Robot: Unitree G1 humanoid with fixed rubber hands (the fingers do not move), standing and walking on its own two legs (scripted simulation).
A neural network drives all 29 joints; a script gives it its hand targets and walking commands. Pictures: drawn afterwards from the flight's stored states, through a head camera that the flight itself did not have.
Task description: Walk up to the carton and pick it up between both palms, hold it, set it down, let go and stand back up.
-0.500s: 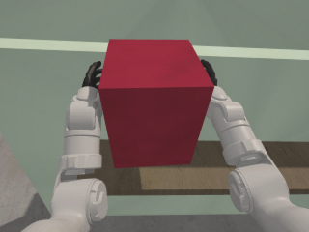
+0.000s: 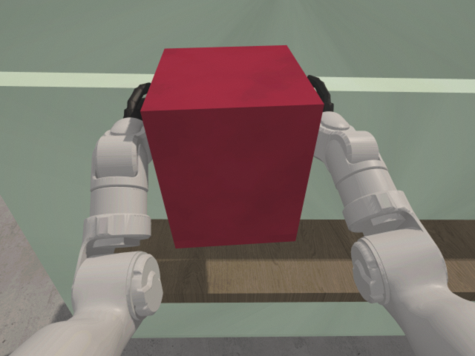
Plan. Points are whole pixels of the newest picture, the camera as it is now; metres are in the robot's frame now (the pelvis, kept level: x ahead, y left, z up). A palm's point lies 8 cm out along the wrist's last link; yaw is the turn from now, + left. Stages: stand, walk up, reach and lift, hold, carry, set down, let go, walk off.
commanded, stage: hold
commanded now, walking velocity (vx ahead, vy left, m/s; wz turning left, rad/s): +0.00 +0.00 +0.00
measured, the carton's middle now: (231, 146) +0.36 +0.00 +0.24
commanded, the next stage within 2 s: none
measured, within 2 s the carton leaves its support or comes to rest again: neither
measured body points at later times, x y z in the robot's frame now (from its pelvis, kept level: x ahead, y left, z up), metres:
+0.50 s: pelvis -0.01 +0.00 +0.00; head -0.10 +0.03 +0.44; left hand +0.38 +0.15 +0.28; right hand +0.38 -0.14 +0.30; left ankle +0.03 +0.15 -0.75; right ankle +0.00 -0.12 -0.75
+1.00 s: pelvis +0.00 +0.00 +0.00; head -0.10 +0.02 +0.44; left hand +0.38 +0.15 +0.29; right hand +0.38 -0.15 +0.30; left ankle +0.03 +0.15 -0.75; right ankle +0.00 -0.12 -0.75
